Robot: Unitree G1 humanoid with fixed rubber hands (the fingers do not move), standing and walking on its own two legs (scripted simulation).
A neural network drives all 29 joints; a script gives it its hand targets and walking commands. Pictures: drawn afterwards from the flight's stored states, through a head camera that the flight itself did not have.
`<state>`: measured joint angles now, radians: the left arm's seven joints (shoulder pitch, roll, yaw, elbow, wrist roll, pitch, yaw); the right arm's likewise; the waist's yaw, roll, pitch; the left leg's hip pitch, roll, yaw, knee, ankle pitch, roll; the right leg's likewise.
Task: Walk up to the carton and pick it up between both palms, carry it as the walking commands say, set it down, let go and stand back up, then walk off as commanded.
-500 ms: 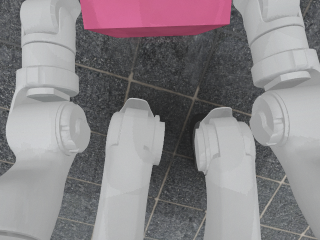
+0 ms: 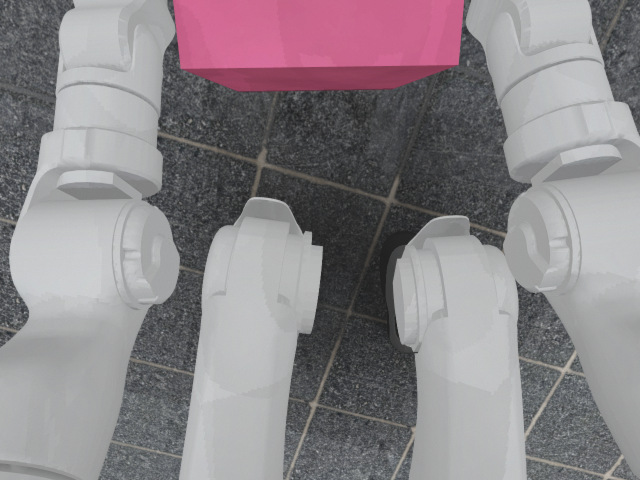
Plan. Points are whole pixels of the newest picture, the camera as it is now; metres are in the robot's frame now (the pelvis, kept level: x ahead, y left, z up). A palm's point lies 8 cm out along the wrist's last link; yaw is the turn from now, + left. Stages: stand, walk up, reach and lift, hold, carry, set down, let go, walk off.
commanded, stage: set down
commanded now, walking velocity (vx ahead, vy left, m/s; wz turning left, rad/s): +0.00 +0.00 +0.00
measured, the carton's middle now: out of the picture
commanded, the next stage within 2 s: none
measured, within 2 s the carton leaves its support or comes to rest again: neither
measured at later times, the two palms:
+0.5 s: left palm out of the picture +0.52 +0.22 -0.17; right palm out of the picture +0.56 -0.08 -0.18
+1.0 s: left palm out of the picture +0.52 +0.22 -0.18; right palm out of the picture +0.56 -0.08 -0.18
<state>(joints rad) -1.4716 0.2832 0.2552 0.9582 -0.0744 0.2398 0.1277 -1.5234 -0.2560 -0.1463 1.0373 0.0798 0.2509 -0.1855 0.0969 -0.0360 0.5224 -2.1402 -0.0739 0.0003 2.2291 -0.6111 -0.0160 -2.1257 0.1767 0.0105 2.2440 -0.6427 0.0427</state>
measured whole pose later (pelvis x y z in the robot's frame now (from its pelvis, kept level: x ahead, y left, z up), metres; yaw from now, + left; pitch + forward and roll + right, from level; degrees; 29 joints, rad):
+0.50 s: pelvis +0.00 +0.00 -0.01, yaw +0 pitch +31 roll +0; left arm -1.44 0.30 0.26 1.03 -0.08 0.19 0.07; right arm -1.51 -0.25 -0.17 1.09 0.06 0.21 -0.13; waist 0.09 -0.04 0.47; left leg -2.18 -0.06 0.01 2.26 -0.61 -0.01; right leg -2.17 0.15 0.00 2.28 -0.65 0.02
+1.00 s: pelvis +0.00 +0.00 -0.01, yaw +1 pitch +29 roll +1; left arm -1.48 0.31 0.28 1.07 -0.06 0.14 0.05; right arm -1.53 -0.27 -0.16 1.09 0.06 0.16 -0.12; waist 0.08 -0.02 0.53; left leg -2.17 -0.05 0.02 2.26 -0.59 0.00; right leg -2.15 0.13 0.00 2.28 -0.64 0.02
